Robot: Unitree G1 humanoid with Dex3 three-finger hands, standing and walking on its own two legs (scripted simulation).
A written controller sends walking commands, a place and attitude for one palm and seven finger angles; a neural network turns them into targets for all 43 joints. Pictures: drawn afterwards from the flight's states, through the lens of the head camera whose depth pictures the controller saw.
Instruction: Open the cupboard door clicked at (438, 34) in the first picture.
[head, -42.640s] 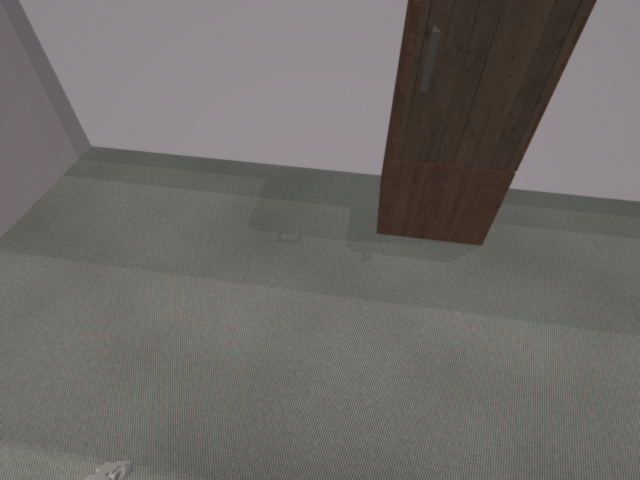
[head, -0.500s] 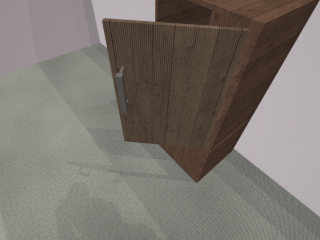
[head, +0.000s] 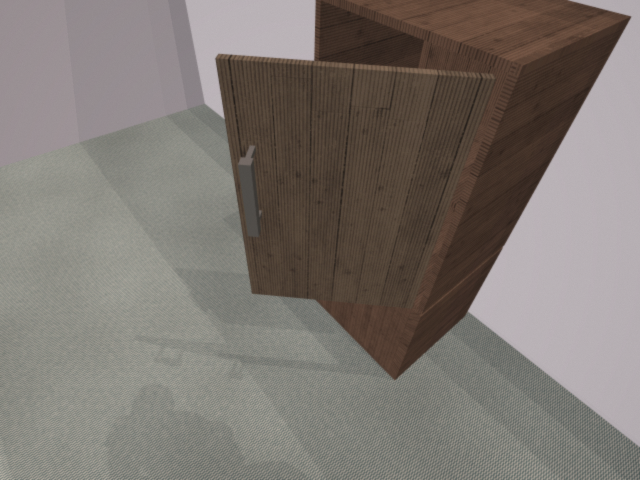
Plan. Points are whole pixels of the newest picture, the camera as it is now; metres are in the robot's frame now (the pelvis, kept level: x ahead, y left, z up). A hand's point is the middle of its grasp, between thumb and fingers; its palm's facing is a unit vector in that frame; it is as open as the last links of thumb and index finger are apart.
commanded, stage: come to a stop and stand still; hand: left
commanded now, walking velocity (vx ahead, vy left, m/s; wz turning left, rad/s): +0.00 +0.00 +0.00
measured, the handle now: (253, 192) +0.59 +0.16 +0.02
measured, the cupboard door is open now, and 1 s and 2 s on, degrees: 45 45 45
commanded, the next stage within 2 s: look again from close up in 0.32 s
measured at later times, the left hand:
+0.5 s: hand out of the picture -0.04 +0.15 -0.18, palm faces +0.04 -0.99 -0.14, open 7.4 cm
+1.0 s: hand out of the picture -0.04 +0.14 -0.18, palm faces +0.05 -0.99 -0.13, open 7.4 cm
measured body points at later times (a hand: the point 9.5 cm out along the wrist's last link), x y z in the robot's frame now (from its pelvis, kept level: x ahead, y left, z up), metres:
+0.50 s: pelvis -0.01 +0.00 +0.00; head -0.01 +0.01 +0.45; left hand -0.04 +0.20 -0.16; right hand -0.02 -0.22 -0.15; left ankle +0.02 +0.09 -0.74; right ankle +0.01 -0.13 -0.74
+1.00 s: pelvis -0.01 -0.01 +0.00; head -0.01 +0.01 +0.45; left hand -0.04 +0.19 -0.17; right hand -0.03 -0.21 -0.15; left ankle +0.02 +0.09 -0.74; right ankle +0.01 -0.13 -0.74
